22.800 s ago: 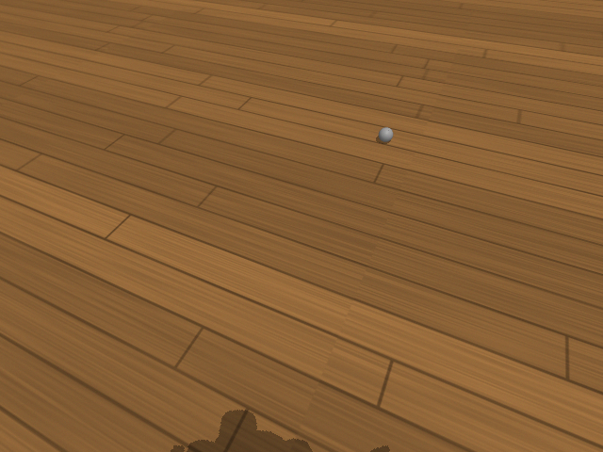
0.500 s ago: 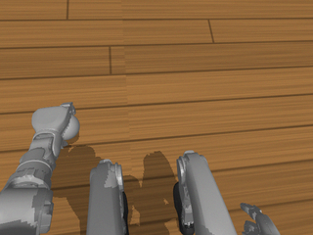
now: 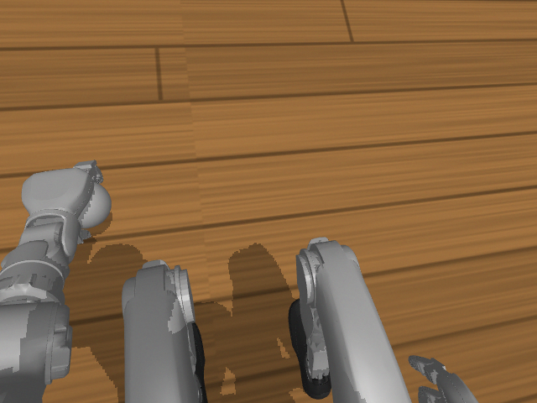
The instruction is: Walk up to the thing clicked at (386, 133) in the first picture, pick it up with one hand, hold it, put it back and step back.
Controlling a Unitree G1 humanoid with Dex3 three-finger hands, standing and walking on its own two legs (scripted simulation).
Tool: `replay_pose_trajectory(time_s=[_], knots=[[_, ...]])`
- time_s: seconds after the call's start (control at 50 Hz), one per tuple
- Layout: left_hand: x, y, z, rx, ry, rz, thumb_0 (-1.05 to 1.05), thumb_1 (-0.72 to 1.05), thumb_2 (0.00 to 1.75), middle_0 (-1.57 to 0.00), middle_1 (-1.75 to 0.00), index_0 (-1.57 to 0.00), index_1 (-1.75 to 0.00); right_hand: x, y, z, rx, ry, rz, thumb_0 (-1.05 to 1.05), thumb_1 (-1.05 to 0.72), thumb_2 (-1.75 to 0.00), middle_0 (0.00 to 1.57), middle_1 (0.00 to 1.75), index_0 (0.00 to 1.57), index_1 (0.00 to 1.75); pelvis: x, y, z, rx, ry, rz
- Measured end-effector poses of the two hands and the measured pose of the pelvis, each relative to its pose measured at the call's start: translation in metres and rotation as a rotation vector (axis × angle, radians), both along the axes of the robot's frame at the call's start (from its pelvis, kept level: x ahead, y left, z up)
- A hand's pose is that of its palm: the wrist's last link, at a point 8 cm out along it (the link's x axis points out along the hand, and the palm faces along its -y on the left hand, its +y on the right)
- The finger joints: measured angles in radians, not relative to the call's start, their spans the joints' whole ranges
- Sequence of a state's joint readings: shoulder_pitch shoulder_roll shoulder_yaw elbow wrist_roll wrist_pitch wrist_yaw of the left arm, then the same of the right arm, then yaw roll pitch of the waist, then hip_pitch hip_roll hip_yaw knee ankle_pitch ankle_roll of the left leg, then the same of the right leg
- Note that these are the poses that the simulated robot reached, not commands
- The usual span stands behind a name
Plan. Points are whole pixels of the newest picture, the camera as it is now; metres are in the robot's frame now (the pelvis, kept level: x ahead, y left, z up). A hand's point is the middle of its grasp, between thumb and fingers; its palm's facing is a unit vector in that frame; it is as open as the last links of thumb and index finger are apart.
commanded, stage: crouch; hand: left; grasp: from above
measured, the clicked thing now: (84, 204) +0.44 +0.28 -0.18
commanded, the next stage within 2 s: lower in 0.22 s
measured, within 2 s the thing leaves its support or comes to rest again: neither
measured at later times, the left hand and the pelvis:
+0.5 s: hand (85, 218) +0.42 +0.28 -0.21, palm faces -0.47 -0.05 -0.88, open 10.6 cm; pelvis +0.00 +0.00 -0.04, yaw -1 degrees
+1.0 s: hand (100, 220) +0.43 +0.28 -0.27, palm faces -0.45 -0.08 -0.89, open 10.6 cm; pelvis +0.01 +0.00 -0.07, yaw -3 degrees
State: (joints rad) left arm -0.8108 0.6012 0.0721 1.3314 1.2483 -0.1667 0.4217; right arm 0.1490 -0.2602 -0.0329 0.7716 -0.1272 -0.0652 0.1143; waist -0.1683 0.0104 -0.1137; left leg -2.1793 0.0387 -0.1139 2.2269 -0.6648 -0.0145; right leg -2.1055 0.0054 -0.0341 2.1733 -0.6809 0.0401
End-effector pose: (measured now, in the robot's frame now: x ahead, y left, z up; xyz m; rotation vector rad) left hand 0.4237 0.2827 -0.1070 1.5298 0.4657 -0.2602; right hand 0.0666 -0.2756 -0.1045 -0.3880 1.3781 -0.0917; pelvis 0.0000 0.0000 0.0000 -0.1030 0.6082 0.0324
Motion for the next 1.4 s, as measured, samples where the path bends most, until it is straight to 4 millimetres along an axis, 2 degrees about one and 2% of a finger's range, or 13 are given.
replay_pose_trajectory(time_s=[0.18,0.44,0.84,1.06,1.4], knots=[[0.0,-0.001,-0.018,-0.005,0.011,0.001,-0.04,-0.06,0.75,-0.64,-0.87,-0.48,-0.76,-0.012,0.002,-0.019,0.016,0.023,-0.004,0.01,-0.91,-0.9,0.2,0.3,0.21,0.3,-0.002,-0.002,-0.018,0.003,-0.012,-0.006],[0.002,0.001,-0.038,-0.009,0.013,0.007,-0.04,-0.05,0.71,-0.66,-0.85,-0.5,-0.75,-0.005,0.0,-0.038,0.017,0.02,0.024,0.01,-0.92,-0.9,0.2,0.3,0.21,0.3,-0.002,-0.002,-0.037,0.002,-0.024,-0.011],[0.004,-0.002,-0.09,-0.03,0.007,0.005,-0.03,-0.04,0.64,-0.7,-0.79,-0.54,-0.73,-0.009,-0.005,-0.059,0.003,0.066,0.06,0.0,-0.92,-0.9,0.2,0.3,0.21,0.3,0.004,-0.003,-0.066,-0.011,-0.044,-0.026],[0.011,-0.002,-0.108,-0.045,0.003,0.026,-0.02,-0.05,0.63,-0.72,-0.78,-0.55,-0.72,-0.012,-0.003,-0.067,0.021,0.092,0.099,0.0,-0.91,-0.9,0.2,0.3,0.21,0.3,0.006,-0.004,-0.077,-0.022,-0.06,-0.037],[0.009,-0.001,-0.134,-0.068,-0.002,0.022,-0.02,-0.05,0.61,-0.74,-0.75,-0.57,-0.7,-0.018,-0.003,-0.068,0.021,0.109,0.161,0.0,-0.91,-0.9,0.2,0.3,0.21,0.3,0.007,-0.001,-0.093,-0.048,-0.105,-0.051]])
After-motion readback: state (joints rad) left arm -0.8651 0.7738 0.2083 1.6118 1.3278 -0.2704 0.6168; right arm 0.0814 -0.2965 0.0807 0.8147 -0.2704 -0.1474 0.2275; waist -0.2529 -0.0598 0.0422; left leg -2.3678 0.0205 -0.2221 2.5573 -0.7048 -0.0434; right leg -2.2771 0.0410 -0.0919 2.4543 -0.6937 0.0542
